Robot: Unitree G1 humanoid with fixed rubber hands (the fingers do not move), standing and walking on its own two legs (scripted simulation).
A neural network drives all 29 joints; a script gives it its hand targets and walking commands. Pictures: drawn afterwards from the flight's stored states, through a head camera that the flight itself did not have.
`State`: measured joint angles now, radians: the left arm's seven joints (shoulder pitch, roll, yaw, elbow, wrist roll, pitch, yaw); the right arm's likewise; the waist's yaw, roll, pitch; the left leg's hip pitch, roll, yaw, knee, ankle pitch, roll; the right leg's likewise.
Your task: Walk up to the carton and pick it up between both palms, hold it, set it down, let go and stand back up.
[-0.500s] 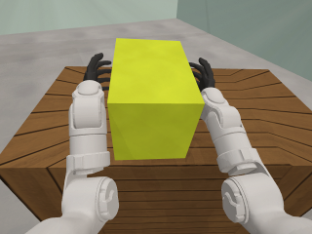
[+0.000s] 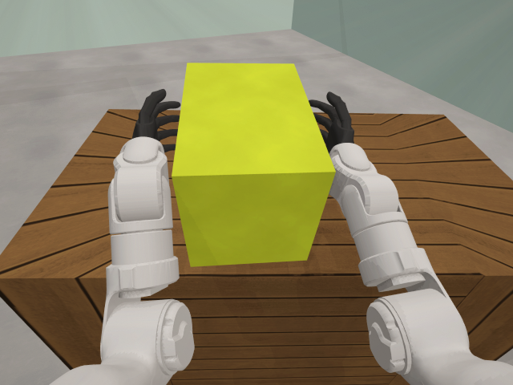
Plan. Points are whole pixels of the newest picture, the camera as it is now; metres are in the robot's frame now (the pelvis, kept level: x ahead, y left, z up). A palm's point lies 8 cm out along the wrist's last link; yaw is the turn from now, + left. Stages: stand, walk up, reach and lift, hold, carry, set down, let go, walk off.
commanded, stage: hold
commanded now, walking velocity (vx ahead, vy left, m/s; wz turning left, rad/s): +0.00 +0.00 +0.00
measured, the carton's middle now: (245, 159) +0.39 +0.01 +0.19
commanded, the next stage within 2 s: none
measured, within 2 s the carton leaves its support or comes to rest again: neither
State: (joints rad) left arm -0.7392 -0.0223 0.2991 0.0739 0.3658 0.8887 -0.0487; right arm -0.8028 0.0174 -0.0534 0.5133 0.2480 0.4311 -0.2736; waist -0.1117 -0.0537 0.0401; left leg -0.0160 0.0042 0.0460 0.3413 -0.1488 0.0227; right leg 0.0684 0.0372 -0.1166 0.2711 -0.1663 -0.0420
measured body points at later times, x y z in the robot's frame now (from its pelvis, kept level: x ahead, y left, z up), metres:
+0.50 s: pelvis +0.00 +0.01 +0.00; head -0.07 +0.03 +0.44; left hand +0.37 +0.15 +0.24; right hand +0.37 -0.12 +0.23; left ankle +0.04 +0.10 -0.75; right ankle +0.01 -0.08 -0.75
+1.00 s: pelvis -0.01 +0.00 +0.00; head -0.07 +0.03 +0.44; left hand +0.37 +0.14 +0.25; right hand +0.37 -0.13 +0.23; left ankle +0.04 +0.10 -0.75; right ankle +0.01 -0.08 -0.75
